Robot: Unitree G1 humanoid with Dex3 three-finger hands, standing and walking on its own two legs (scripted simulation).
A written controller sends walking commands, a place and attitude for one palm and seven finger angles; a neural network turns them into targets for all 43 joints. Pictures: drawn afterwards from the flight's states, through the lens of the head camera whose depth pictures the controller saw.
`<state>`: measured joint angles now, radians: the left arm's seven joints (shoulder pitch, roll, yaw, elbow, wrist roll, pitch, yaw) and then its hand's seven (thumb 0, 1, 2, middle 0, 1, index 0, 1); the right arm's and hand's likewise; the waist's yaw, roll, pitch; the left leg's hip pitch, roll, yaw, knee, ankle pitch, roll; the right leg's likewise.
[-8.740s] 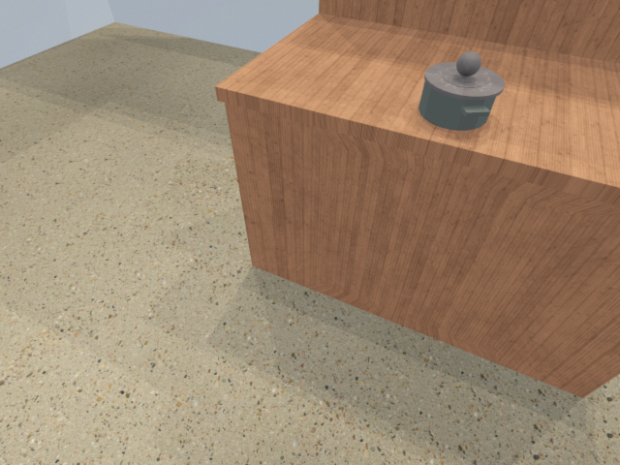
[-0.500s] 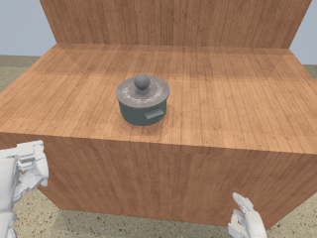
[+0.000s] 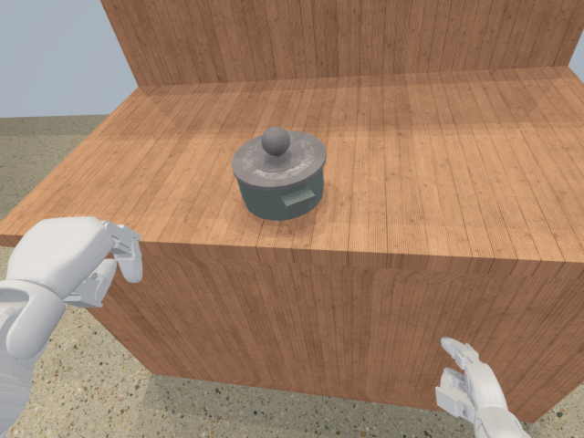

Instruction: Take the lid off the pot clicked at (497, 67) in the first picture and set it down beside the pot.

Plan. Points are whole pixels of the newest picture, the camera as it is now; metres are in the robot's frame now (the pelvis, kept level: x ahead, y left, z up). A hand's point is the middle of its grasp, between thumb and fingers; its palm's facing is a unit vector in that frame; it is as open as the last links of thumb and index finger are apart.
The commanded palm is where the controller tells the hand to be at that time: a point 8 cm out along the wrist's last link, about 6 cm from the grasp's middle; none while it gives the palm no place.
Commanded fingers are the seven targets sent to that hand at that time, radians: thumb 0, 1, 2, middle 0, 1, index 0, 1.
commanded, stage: reach forward and open the fingers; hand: left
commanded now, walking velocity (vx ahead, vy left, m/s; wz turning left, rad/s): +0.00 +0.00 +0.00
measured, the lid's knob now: (275, 141) +0.55 +0.11 +0.14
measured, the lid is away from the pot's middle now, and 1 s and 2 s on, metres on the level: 0.00 0.00 0.00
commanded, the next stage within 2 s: move the open hand above the knob in 0.78 s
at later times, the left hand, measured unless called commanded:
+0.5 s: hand (98, 233) +0.27 +0.26 +0.20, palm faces -0.04 -0.01 -1.00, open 9.5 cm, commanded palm +0.24 +0.25 +0.28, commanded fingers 0.00 -0.38 1.69 -0.88 -0.08 -0.88 -0.08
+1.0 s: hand (107, 200) +0.30 +0.25 +0.23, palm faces -0.02 -0.02 -1.00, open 9.9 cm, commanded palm +0.27 +0.24 +0.29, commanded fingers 0.00 -0.39 1.70 -0.88 -0.08 -0.88 -0.08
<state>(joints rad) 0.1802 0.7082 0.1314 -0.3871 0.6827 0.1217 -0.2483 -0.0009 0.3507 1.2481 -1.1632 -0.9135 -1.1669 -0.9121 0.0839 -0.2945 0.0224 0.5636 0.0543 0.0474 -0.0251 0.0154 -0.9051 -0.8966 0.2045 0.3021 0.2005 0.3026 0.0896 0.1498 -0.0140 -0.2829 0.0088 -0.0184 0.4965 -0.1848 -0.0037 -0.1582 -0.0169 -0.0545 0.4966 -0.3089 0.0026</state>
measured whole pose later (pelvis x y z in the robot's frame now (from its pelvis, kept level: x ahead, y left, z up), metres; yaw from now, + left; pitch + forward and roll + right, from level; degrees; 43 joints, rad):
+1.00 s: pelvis -0.03 +0.01 +0.00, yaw +0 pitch -3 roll +0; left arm -0.43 0.71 0.00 -0.05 0.75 0.17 -0.47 0.00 -0.38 1.70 -0.89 -0.08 -0.89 -0.08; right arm 0.10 -0.30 0.05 0.59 0.06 0.04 0.00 0.02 -0.90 -0.90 0.20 0.30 0.20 0.30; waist 0.08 0.13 0.03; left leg -0.29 -0.01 0.00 0.46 -0.13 0.01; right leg -0.19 -0.03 -0.04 0.51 -0.27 0.01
